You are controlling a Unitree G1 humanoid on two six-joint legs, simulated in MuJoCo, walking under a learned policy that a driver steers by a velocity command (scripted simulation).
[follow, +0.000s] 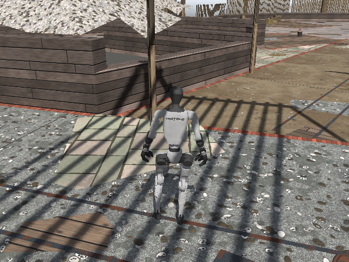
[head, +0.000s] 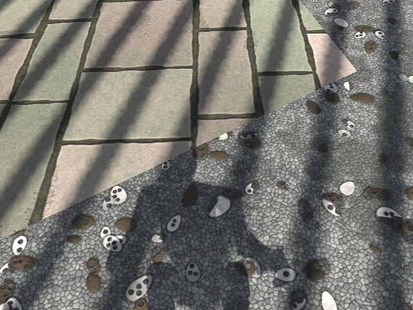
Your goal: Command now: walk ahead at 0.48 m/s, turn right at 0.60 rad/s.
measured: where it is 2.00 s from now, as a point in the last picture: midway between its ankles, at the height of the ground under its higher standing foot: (265, 153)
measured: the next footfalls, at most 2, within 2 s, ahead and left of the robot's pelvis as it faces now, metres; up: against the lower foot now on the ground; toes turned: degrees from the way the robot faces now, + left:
left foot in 0.36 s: +0.42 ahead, +0.07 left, +0.00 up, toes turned -14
right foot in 0.86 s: +0.61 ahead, -0.20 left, +0.00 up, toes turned -20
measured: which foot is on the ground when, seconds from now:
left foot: up 0.00-0.34, down 0.36-0.88, up 0.90-1.00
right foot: down 0.00-0.38, up 0.40-0.84, down 0.86-1.00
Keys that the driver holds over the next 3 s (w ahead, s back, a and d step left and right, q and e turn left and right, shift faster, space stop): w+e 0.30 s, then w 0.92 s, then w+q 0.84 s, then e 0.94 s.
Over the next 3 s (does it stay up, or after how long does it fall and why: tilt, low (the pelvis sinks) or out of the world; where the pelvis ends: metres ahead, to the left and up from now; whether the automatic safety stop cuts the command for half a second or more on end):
stays up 1.24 -0.21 0.01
